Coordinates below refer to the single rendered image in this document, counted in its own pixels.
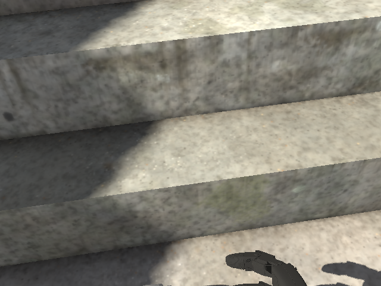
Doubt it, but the right robot hand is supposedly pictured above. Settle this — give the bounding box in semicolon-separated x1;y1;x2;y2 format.
226;250;307;286

